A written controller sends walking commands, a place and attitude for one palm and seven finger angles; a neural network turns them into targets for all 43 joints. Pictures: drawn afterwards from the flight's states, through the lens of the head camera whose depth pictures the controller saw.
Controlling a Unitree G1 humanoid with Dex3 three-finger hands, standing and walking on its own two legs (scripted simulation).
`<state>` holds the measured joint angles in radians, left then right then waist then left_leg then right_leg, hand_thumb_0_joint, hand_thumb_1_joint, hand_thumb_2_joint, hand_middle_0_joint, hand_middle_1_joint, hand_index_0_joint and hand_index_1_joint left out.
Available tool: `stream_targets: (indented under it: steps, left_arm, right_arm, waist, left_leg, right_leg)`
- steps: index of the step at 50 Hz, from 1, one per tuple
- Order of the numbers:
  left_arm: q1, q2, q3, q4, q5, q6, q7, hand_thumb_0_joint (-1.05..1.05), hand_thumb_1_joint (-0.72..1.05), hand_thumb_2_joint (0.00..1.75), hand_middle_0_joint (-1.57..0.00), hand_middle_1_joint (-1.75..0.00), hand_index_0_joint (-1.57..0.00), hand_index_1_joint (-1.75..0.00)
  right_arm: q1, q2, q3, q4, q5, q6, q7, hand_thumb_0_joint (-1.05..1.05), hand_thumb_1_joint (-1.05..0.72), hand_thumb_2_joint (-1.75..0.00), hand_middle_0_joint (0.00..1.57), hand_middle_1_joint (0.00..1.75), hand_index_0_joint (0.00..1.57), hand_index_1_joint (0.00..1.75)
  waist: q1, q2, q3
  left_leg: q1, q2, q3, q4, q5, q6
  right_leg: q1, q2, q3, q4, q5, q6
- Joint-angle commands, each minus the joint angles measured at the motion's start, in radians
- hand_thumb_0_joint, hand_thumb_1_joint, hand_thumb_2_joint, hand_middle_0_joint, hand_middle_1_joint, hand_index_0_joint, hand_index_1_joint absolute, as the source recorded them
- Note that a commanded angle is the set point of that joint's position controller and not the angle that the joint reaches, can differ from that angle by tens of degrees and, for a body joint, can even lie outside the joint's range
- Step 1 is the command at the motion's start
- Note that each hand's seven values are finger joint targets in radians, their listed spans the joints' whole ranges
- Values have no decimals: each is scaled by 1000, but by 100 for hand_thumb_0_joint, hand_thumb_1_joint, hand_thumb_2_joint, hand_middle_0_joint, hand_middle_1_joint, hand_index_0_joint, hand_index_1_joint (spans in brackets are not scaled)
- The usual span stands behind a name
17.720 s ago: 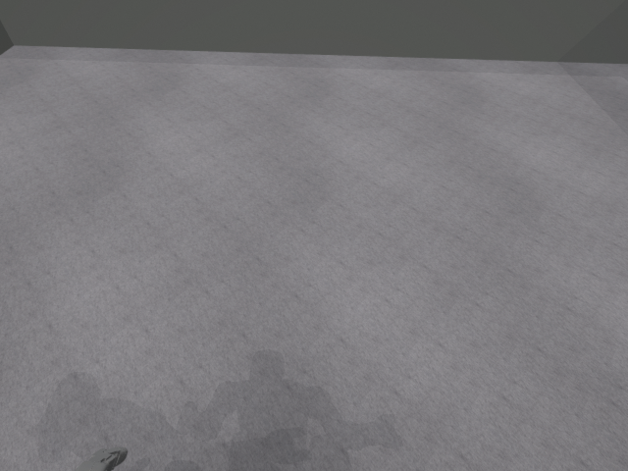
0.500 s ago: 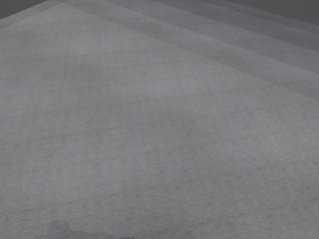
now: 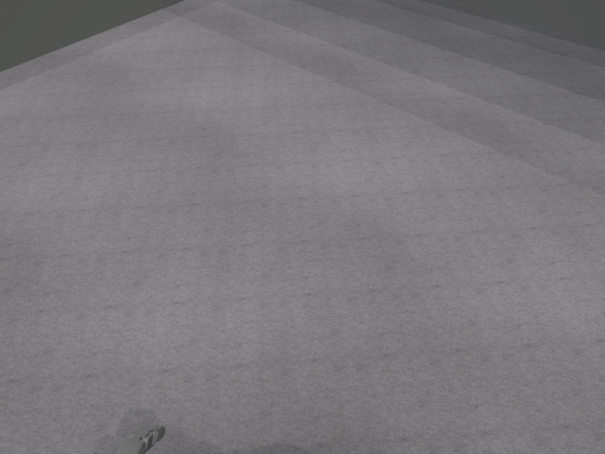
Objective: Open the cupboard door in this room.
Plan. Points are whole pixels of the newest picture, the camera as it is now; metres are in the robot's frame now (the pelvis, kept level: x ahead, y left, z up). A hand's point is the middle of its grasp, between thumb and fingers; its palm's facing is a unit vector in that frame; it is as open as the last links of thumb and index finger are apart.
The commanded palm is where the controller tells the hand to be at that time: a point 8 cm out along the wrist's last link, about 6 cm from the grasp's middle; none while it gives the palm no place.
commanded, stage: turn or walk to find it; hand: left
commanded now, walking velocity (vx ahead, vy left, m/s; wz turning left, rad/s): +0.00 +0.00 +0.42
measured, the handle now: out of the picture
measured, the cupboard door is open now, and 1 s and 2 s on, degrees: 0 0 0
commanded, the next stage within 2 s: none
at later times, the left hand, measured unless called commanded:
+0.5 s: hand out of the picture -0.06 +0.19 -0.17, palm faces +0.30 -0.92 -0.25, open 7.4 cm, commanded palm none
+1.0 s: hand out of the picture -0.03 +0.21 -0.15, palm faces +0.43 -0.86 -0.28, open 7.4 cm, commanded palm none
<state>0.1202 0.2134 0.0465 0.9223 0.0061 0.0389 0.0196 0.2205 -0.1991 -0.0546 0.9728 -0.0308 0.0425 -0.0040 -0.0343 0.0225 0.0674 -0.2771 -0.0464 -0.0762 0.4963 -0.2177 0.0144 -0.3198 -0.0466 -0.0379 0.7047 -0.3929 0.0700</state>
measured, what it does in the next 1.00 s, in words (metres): steps on the spot, turning left: right foot, then left foot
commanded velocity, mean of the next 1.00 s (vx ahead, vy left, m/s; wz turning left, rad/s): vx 0.00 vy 0.00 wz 0.42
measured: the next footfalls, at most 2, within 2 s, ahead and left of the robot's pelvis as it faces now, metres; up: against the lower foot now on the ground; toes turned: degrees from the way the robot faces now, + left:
right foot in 0.04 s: +0.03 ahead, -0.12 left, +0.00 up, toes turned -2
left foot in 0.52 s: -0.04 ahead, +0.12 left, +0.00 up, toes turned +20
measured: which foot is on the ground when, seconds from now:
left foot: down 0.00-0.04, up 0.06-0.50, down 0.52-1.00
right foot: up 0.00-0.02, down 0.04-0.52, up 0.54-1.00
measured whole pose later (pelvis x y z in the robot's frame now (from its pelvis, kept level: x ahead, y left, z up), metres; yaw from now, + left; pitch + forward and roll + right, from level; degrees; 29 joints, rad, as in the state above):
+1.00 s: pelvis -0.05 -0.03 +0.00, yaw +26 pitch +0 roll +1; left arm 0.12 0.21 0.05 0.92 0.00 0.03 0.02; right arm 0.23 -0.20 -0.06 0.98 -0.03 0.04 -0.01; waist -0.03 0.03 0.06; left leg -0.29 -0.05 -0.09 0.50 -0.21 -0.01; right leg -0.29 -0.04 -0.04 0.63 -0.35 0.07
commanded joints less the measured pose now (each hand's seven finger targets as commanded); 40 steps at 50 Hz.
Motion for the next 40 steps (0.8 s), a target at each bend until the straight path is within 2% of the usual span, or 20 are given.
stream_targets:
  steps: [1,2,3,4,5,6,8,15,20,22,24,25,26,27,28,29,30,33,36,40]
  left_arm:
    - [159,148,38,-30,7,-42,12,0,90,90,-20,-30,-20,-30]
    - [173,231,55,-33,22,-49,18,0,90,90,-20,-30,-20,-30]
    - [165,239,51,-49,15,-43,18,0,90,90,-20,-30,-20,-30]
    - [103,199,55,-59,12,-44,24,0,90,90,-20,-30,-20,-30]
    - [48,177,51,-74,10,-42,24,0,90,90,-20,-30,-20,-30]
    - [16,153,40,-80,9,-43,19,0,90,90,-20,-30,-20,-30]
    - [21,125,29,-79,9,-50,15,0,90,90,-20,-30,-20,-30]
    - [143,149,42,-31,21,-53,17,0,90,90,-20,-30,-20,-30]
    - [193,192,56,0,28,-45,12,0,90,90,-20,-30,-20,-30]
    - [179,202,57,6,26,-41,10,0,90,90,-20,-30,-20,-30]
    - [149,196,57,7,18,-35,8,0,90,90,-20,-30,-20,-30]
    - [146,175,52,-1,9,-28,7,0,90,90,-20,-30,-20,-30]
    - [156,113,42,-28,2,-21,3,0,90,90,-20,-30,-20,-30]
    - [95,79,20,-53,8,-12,5,0,90,90,-20,-30,-20,-30]
    - [78,101,28,-56,9,-5,6,0,90,90,-20,-30,-20,-30]
    - [66,90,30,-37,13,4,8,0,90,90,-20,-30,-20,-30]
    - [52,110,37,-24,12,5,2,0,90,90,-20,-30,-20,-30]
    - [90,108,34,1,10,-3,-9,0,90,90,-20,-30,-20,-30]
    - [80,106,31,-2,9,-5,-7,0,90,90,-20,-30,-20,-30]
    - [34,98,29,-28,7,-4,-2,0,90,90,-20,-30,-20,-30]
  right_arm:
    - [-8,-135,-48,-80,20,-23,-1,0,-90,-90,20,30,20,30]
    - [-12,-75,-37,-105,24,-25,3,0,-90,-90,20,30,20,30]
    - [-31,-118,-50,-109,15,-14,-2,0,-90,-90,20,30,20,30]
    - [-19,-130,-57,-97,11,0,0,0,-90,-90,20,30,20,30]
    - [-7,-123,-60,-71,8,12,4,0,-90,-90,20,30,20,30]
    - [13,-120,-60,-50,7,15,11,0,-90,-90,20,30,20,30]
    - [50,-99,-53,-31,7,16,18,0,-90,-90,20,30,20,30]
    - [-39,-89,-38,-46,11,13,16,0,-90,-90,20,30,20,30]
    - [-96,-71,-20,-62,23,-4,13,0,-90,-90,20,30,20,30]
    - [-71,-75,-17,-56,25,-11,10,0,-90,-90,20,30,20,30]
    - [-18,-89,-20,-45,24,-20,11,0,-90,-90,20,30,20,30]
    - [20,-132,-28,-39,22,-29,12,0,-90,-90,20,30,20,30]
    - [47,-230,-51,-43,13,-38,8,0,-90,-90,20,30,20,30]
    - [91,-289,-63,-30,14,-29,0,0,-90,-90,20,30,20,30]
    - [78,-274,-57,-29,10,-24,-1,0,-90,-90,20,30,20,30]
    - [32,-237,-48,-35,7,-29,-10,0,-90,-90,20,30,20,30]
    - [-22,-214,-40,-47,6,-27,-18,0,-90,-90,20,30,20,30]
    - [-54,-191,-26,-61,11,-37,-19,0,-90,-90,20,30,20,30]
    - [-14,-190,-31,-58,13,-41,-18,0,-90,-90,20,30,20,30]
    - [17,-191,-38,-57,10,-37,-15,0,-90,-90,20,30,20,30]
  waist:
    - [74,-47,-155]
    - [85,-306,-137]
    - [89,-256,-117]
    - [61,-221,-87]
    - [38,-209,-33]
    - [18,-162,-13]
    - [6,-169,-16]
    - [62,-200,-35]
    - [95,-234,-75]
    - [77,-235,-97]
    - [38,-196,-117]
    - [10,-95,-141]
    - [-4,192,-150]
    - [-32,266,-131]
    - [-24,169,-115]
    - [-12,235,-91]
    - [3,216,-36]
    - [32,142,-45]
    - [23,97,-78]
    - [6,117,-74]
  left_leg:
    - [-153,119,-181,58,94,39]
    - [-311,-26,-4,279,-256,-35]
    - [-289,-11,-12,477,-380,-37]
    - [-278,19,-43,597,-333,-36]
    - [-276,33,-39,676,-282,-39]
    - [-274,44,-19,722,-223,-46]
    - [-281,50,10,744,-149,-62]
    - [-258,84,64,540,-206,-92]
    - [-149,73,129,301,-263,-76]
    - [-77,59,159,186,-213,-68]
    - [62,60,164,-5,-45,-55]
    - [190,106,108,-108,86,-38]
    - [315,337,-203,-153,346,57]
    - [271,459,-289,-169,576,157]
    - [203,461,-223,-161,464,189]
    - [141,392,-212,-192,376,166]
    - [110,353,-193,-196,315,153]
    - [145,283,-114,-174,414,131]
    - [179,273,-124,-170,438,134]
    - [177,280,-185,-174,388,152]
  right_leg:
    - [336,-115,96,-382,205,-39]
    - [379,-360,342,-417,290,-140]
    - [234,-449,364,-426,360,-226]
    - [157,-416,298,-443,289,-240]
    - [90,-363,254,-457,202,-220]
    - [78,-310,184,-440,204,-196]
    - [104,-254,72,-412,288,-163]
    - [216,-296,31,-380,430,-196]
    - [258,-321,5,-305,599,-218]
    - [242,-318,-17,-264,607,-199]
    - [177,-289,-72,-181,526,-138]
    - [78,-254,-116,-70,413,-89]
    - [-161,-122,-166,125,24,-13]
    - [-227,-74,-96,271,-271,3]
    - [-194,-89,-42,348,-239,-14]
    - [-206,-94,-2,370,-183,-11]
    - [-222,-88,5,400,-124,-7]
    - [-216,-66,5,408,-23,4]
    - [-206,-55,11,385,0,15]
    - [-197,-44,22,311,-24,20]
